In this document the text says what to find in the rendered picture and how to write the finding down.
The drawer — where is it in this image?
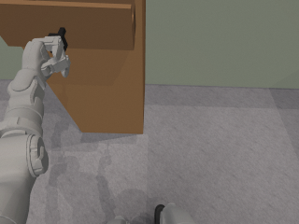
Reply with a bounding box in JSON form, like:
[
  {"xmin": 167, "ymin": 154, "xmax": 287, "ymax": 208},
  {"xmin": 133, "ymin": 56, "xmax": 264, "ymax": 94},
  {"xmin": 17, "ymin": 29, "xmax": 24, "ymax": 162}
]
[{"xmin": 0, "ymin": 0, "xmax": 136, "ymax": 50}]

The handle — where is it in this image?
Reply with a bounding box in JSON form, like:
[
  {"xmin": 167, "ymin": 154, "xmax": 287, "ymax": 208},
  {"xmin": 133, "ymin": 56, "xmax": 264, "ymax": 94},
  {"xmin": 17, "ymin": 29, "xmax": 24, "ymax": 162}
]
[{"xmin": 48, "ymin": 27, "xmax": 68, "ymax": 53}]

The robot left forearm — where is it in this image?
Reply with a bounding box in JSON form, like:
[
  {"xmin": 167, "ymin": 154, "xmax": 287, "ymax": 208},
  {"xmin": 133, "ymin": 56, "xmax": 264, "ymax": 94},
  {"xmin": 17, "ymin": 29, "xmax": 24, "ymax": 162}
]
[{"xmin": 0, "ymin": 69, "xmax": 47, "ymax": 139}]

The cabinet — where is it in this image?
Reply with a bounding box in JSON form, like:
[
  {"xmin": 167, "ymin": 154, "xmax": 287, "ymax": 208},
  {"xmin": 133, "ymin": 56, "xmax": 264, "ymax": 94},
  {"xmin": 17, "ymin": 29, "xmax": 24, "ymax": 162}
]
[{"xmin": 22, "ymin": 0, "xmax": 146, "ymax": 134}]

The left robot shin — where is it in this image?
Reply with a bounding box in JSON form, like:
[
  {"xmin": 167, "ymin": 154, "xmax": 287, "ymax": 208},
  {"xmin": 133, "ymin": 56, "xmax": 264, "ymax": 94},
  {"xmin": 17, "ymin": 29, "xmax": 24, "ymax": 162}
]
[{"xmin": 114, "ymin": 216, "xmax": 126, "ymax": 221}]

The left robot upper arm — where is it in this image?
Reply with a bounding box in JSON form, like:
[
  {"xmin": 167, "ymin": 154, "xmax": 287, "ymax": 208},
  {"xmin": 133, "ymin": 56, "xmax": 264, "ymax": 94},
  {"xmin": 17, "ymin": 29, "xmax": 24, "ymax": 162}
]
[{"xmin": 0, "ymin": 134, "xmax": 49, "ymax": 224}]

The robot left hand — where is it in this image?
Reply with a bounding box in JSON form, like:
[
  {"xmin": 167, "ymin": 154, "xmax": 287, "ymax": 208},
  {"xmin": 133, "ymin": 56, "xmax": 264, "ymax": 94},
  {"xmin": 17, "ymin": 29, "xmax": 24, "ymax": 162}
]
[{"xmin": 21, "ymin": 35, "xmax": 71, "ymax": 81}]

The right robot thigh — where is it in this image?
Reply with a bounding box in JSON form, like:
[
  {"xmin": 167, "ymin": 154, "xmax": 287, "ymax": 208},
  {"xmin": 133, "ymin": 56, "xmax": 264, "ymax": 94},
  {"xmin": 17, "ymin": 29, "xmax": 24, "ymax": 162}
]
[{"xmin": 160, "ymin": 206, "xmax": 197, "ymax": 224}]

